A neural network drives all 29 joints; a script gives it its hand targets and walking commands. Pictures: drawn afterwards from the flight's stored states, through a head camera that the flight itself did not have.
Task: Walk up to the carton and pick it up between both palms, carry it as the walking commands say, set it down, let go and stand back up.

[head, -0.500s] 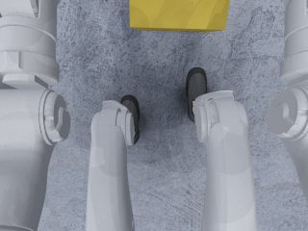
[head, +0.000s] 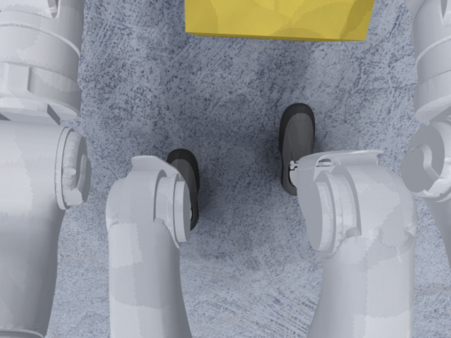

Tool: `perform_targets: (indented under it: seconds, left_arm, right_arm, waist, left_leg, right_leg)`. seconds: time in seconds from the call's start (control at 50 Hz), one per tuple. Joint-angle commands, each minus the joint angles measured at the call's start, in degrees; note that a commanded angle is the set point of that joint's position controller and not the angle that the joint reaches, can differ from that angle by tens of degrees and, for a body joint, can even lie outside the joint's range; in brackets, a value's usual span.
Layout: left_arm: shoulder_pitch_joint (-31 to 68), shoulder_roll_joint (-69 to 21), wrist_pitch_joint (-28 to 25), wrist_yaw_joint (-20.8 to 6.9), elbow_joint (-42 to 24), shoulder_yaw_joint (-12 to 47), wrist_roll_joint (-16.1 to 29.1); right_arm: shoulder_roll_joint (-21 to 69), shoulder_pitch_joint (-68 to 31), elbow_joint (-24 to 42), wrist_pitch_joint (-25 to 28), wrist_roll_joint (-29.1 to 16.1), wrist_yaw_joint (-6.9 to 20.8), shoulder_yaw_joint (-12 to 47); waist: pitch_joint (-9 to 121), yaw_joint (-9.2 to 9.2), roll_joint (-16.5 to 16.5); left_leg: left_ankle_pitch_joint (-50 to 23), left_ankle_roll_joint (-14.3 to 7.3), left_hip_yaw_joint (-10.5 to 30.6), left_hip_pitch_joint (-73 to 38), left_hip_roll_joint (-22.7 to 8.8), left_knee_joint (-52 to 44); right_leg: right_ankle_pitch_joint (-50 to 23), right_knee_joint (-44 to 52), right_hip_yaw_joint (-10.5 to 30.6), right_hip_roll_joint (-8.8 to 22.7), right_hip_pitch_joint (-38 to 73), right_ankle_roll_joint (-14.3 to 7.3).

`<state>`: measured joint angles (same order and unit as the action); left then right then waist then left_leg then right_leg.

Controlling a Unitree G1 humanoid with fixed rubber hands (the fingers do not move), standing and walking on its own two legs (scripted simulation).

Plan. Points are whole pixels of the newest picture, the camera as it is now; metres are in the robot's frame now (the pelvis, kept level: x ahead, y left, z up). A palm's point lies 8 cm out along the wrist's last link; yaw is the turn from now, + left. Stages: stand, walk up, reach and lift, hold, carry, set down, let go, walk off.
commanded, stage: reach and lift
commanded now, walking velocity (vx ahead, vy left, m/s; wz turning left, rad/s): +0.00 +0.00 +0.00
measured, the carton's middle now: out of the picture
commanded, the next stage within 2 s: none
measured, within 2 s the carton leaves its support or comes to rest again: leaves its support in 1.94 s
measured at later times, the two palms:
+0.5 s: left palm out of the picture +0.58 +0.13 -0.24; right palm out of the picture +0.53 -0.26 -0.24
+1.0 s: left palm out of the picture +0.57 +0.09 -0.24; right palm out of the picture +0.53 -0.25 -0.24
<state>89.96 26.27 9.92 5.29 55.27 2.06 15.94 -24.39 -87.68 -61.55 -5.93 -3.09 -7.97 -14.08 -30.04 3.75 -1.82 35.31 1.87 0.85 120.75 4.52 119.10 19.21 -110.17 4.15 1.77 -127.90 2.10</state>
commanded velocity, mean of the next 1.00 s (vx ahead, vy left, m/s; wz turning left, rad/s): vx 0.00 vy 0.00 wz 0.00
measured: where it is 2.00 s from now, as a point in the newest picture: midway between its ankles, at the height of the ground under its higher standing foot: (238, 184)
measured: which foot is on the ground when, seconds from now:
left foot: down 0.00-1.00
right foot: down 0.00-1.00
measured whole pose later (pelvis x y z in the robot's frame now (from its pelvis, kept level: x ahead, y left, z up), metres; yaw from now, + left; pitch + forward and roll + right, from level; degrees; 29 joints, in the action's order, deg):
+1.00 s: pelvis +0.01 +0.00 -0.03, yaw +0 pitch +36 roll +0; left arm 90.4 19.5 6.5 3.8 60.2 4.2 10.8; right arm -25.7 -91.0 -74.6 -0.6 -3.8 -3.6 -16.3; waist -29.9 3.8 0.1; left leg 37.7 2.7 2.2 124.5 5.3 125.8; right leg 21.8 -116.9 2.9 3.2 -131.5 2.1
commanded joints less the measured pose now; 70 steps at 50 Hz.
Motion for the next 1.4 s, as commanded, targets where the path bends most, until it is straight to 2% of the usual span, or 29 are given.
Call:
perform_targets:
  seconds: [0.0, 0.02, 0.16, 0.22, 0.26, 0.3, 0.32, 0.34, 0.36, 0.48, 0.54, 0.58, 0.7, 0.72, 0.74, 0.78, 0.84, 0.88, 0.9, 1.02, 1.04, 1.06, 1.2, 1.24, 1.26, 1.28, 1.34, 1.36, 1.38]
  left_arm:
    - [24.94, 3.68, -2.81, 0.82, 1.54, 1.82, 1.95]
    - [23.82, 3.97, -2.71, 0.71, 2.06, 0.47, 0.68]
    - [25.53, 1.08, -4.1, -0.14, 0.09, 2.99, -2.61]
    - [24.88, 1.81, -4.4, -0.95, 2.54, 0.81, -4.28]
    - [23.94, 1.49, -4.81, -1.44, 3.49, 0.52, -2.66]
    - [21.83, 0.65, -4.65, -1.48, 4.34, 0.3, -4.23]
    - [21.8, 1.39, -5.08, -1.49, 2.85, 0.71, -3.44]
    - [21.95, 0.77, -4.96, -1.79, 1.97, 1.0, -2.14]
    - [20.79, 0.42, -5.11, -1.95, 4.24, 0.61, -1.7]
    - [22.0, 1.64, -4.81, -1.58, 0.91, 0.07, -2.83]
    - [22.98, 0.01, -4.29, -1.63, 2.67, 0.4, -3.1]
    - [23.24, 0.31, -4.21, -1.81, 4.67, 0.73, -2.34]
    - [23.11, -3.31, -4.7, -1.81, 1.51, 1.99, -4.1]
    - [26.52, -2.88, -5.05, -1.7, -1.34, 3.12, -3.15]
    - [24.91, -4.58, -5.14, -2.05, -0.44, 3.47, -3.36]
    - [26.15, -3.69, -5.07, -1.83, 0.76, 2.26, -4.26]
    - [23.13, -4.81, -5.65, -1.58, 1.2, 0.24, -6.18]
    - [25.53, -3.29, -5.72, -0.97, 0.13, -0.55, -6.6]
    - [26.24, -7.23, -5.54, -1.53, -1.67, 2.04, -5.27]
    - [26.06, -14.52, -5.73, -2.53, -0.92, 1.68, -7.39]
    - [25.51, -17.54, -5.57, -3.44, 0.09, 1.5, -7.51]
    - [26.47, -17.34, -5.27, -3.49, 0.69, 0.69, -9.24]
    - [27.45, -38.5, -3.97, -9.13, -1.64, 4.43, -9.2]
    - [28.15, -42.9, -3.29, -10.74, -0.2, 3.61, -9.91]
    - [28.39, -42.64, -2.72, -11.3, -1.41, 4.02, -10.36]
    - [28.8, -43.97, -3.26, -11.93, -3.28, 4.0, -9.69]
    - [26.73, -47.19, -2.06, -13.42, -1.86, 3.99, -10.19]
    - [25.22, -47.05, -1.67, -13.46, -1.11, 3.51, -11.23]
    - [26.13, -48.42, -1.69, -13.82, -1.07, 2.91, -11.21]
  right_arm:
    - [-10.55, -20.55, 0.74, 3.17, -8.88, 2.78, -1.7]
    - [-9.6, -20.77, 1.94, 3.16, -9.1, 3.58, -1.25]
    - [-9.97, -18.8, -5.58, 4.85, -8.95, 4.54, -4.84]
    - [-10.44, -17.06, -9.39, 5.39, -9.38, 4.82, -4.05]
    - [-10.44, -17.13, -8.89, 6.17, -7.92, 4.76, -4.85]
    - [-11.6, -18.13, -5.69, 7.29, -7.39, 4.55, -6.38]
    - [-10.94, -16.5, -6.9, 7.23, -6.85, 4.56, -6.41]
    - [-9.48, -19.99, -2.03, 7.44, -9.46, 5.09, -3.4]
    - [-9.1, -16.8, -4.78, 7.46, -8.8, 5.36, -1.67]
    - [-9.25, -15.47, -7.46, 6.28, -8.75, 5.22, -3.91]
    - [-9.56, -16.56, -6.68, 6.42, -8.12, 5.39, -3.95]
    - [-8.49, -18.69, -4.79, 6.65, -9.0, 5.48, -2.33]
    - [-6.16, -18.07, -8.22, 6.78, -8.68, 5.7, -2.41]
    - [-6.09, -18.97, -6.89, 6.82, -8.89, 5.62, -3.31]
    - [-2.73, -18.26, -7.75, 6.6, -9.68, 5.99, -1.83]
    - [-5.36, -20.08, -7.53, 6.94, -8.07, 5.82, -3.15]
    - [-0.26, -21.85, -3.28, 7.42, -10.21, 6.42, -0.72]
    - [-0.25, -23.92, -4.04, 7.29, -10.71, 6.43, -0.38]
    - [1.12, -23.28, -5.09, 7.15, -10.71, 6.76, -0.41]
    - [10.26, -26.17, -3.45, 7.04, -10.48, 8.3, 2.26]
    - [11.51, -25.98, -3.74, 6.5, -10.31, 8.61, 1.12]
    - [13.66, -26.97, -4.11, 6.24, -10.31, 9.3, 2.39]
    - [31.42, -31.16, -0.4, 3.85, -8.47, 14.48, 4.25]
    - [36.76, -31.38, -0.86, 2.67, -8.41, 16.09, 7.07]
    - [36.34, -32.17, 1.34, 2.39, -9.6, 16.52, 7.22]
    - [40.3, -32.07, 0.79, 1.64, -9.01, 17.17, 7.68]
    - [40.03, -28.82, -0.06, 0.74, -6.92, 18.27, 6.21]
    - [41.76, -29.33, -0.36, 0.12, -7.59, 18.69, 6.56]
    - [41.89, -30.78, 1.04, 0.49, -7.35, 18.9, 7.35]
  waist:
    - [83.45, 8.39, -0.98]
    - [83.21, 5.76, -1.7]
    - [74.5, 8.04, -9.59]
    - [70.02, 5.97, -9.45]
    - [70.43, 8.01, -7.03]
    - [70.0, 7.43, -10.52]
    - [69.73, 8.62, -8.99]
    - [68.68, 6.04, -7.68]
    - [69.91, 6.82, -4.81]
    - [67.22, 5.79, -6.37]
    - [66.74, 7.81, -6.56]
    - [67.5, 5.27, -4.99]
    - [68.44, 4.92, -6.93]
    - [66.97, 7.31, -7.01]
    - [66.15, 4.73, -7.29]
    - [66.12, 6.76, -5.76]
    - [68.35, 2.04, -4.97]
    - [67.43, 1.32, -3.98]
    - [68.03, 3.6, -4.33]
    - [69.11, 1.49, -3.61]
    - [67.34, 3.3, -3.71]
    - [66.64, 1.67, -3.35]
    - [65.52, 3.45, -5.56]
    - [62.53, 0.94, -2.96]
    - [64.05, 0.45, -6.12]
    - [64.35, 0.91, -2.21]
    - [60.62, 3.26, -3.45]
    - [62.51, 1.28, -6.07]
    - [62.23, 1.63, -3.41]
  left_leg:
    - [-13.13, 1.06, -0.1, -21.86, -1.6, -7.67]
    - [-14.31, 1.04, 0.81, -22.33, -1.85, -7.7]
    - [-14.11, 2.89, 1.25, -20.94, -2.19, -6.65]
    - [-12.72, 3.36, 1.55, -16.73, -3.16, -4.66]
    - [-15.89, 2.89, 1.4, -16.28, -2.72, -3.57]
    - [-18.45, 3.23, 1.61, -16.38, -2.13, -4.29]
    - [-18.22, 2.9, 1.96, -16.95, -2.47, -4.24]
    - [-18.4, 2.21, 1.57, -15.74, -2.91, -4.2]
    - [-17.31, 1.9, 0.76, -16.23, -1.63, -3.51]
    - [-17.87, 2.34, 0.31, -15.34, -2.68, -4.3]
    - [-15.09, 2.12, 1.0, -15.63, -1.94, -4.56]
    - [-14.28, 1.91, 0.46, -14.39, -1.74, -3.75]
    - [-15.92, 1.99, 0.66, -15.94, -1.98, -4.69]
    - [-16.95, 2.23, 1.44, -18.02, -2.37, -5.55]
    - [-16.39, 1.77, 0.32, -16.24, -2.22, -5.53]
    - [-14.12, 2.35, 0.11, -13.67, -1.8, -4.9]
    - [-19.04, 1.02, -0.42, -15.8, -1.06, -4.3]
    - [-16.83, 0.94, -0.45, -15.95, -1.24, -5.36]
    - [-17.36, 1.35, -0.05, -16.31, -1.36, -5.45]
    - [-18.2, 0.76, -0.99, -17.66, 0.05, -4.14]
    - [-17.21, 0.23, 0.54, -17.27, -0.21, -4.88]
    - [-16.31, 0.32, -0.56, -15.27, -0.52, -4.86]
    - [-15.62, -0.05, 0.48, -17.11, 0.94, -4.95]
    - [-13.83, -0.06, -0.86, -11.7, 1.36, -4.71]
    - [-15.08, -0.04, -1.02, -13.15, 1.05, -4.24]
    - [-15.75, -0.66, -0.78, -11.53, 1.46, -3.96]
    - [-13.69, -0.42, -0.86, -10.86, 1.43, -4.42]
    - [-13.89, -0.3, -1.54, -11.5, 1.55, -3.43]
    - [-13.19, -0.76, -1.49, -12.16, 1.48, -3.81]
  right_leg:
    - [-12.44, -6.29, -8.26, 0.79, 46.22, -1.52]
    - [-12.72, -6.86, -7.77, 0.48, 45.34, -1.12]
    - [-12.36, -8.62, -8.32, 0.59, 35.99, -1.54]
    - [-11.65, -9.15, -6.08, 1.25, 35.41, -1.56]
    - [-14.02, -9.95, -6.41, 0.86, 36.51, -1.72]
    - [-16.24, -11.27, -7.02, 0.47, 34.19, -1.93]
    - [-16.32, -10.47, -6.64, 0.51, 35.16, -1.8]
    - [-15.72, -9.83, -6.11, 0.71, 34.41, -1.67]
    - [-15.25, -9.12, -6.15, 0.81, 37.48, -1.53]
    - [-14.77, -9.28, -5.58, 0.34, 35.63, -1.44]
    - [-12.39, -9.34, -6.45, 0.41, 34.49, -1.3]
    - [-11.84, -9.6, -6.13, 0.41, 38.03, -1.42]
    - [-13.12, -9.52, -5.97, -0.37, 35.93, -1.62]
    - [-13.63, -9.79, -7.01, -0.01, 34.15, -1.48]
    - [-12.51, -8.95, -6.37, -0.42, 34.09, -1.73]
    - [-12.03, -8.93, -6.88, 0.0, 36.17, -1.61]
    - [-15.66, -8.85, -5.8, -1.06, 37.63, -1.02]
    - [-12.67, -8.45, -5.98, -1.51, 36.63, -0.9]
    - [-13.88, -8.55, -6.16, -1.47, 36.64, -1.23]
    - [-13.85, -8.68, -6.28, -2.29, 38.18, -1.07]
    - [-13.85, -8.7, -6.57, -2.36, 37.63, -0.93]
    - [-13.27, -8.4, -6.13, -2.41, 37.82, -0.6]
    - [-10.41, -9.79, -7.64, -2.95, 32.6, -1.49]
    - [-9.97, -9.35, -6.88, -3.59, 35.22, -1.32]
    - [-10.49, -9.28, -6.5, -3.55, 34.77, -1.26]
    - [-11.52, -10.31, -6.86, -3.5, 35.73, -1.32]
    - [-9.35, -9.47, -7.84, -3.99, 32.18, -1.55]
    - [-9.01, -10.21, -7.48, -3.45, 30.77, -1.44]
    - [-7.49, -9.43, -7.59, -3.63, 31.75, -1.73]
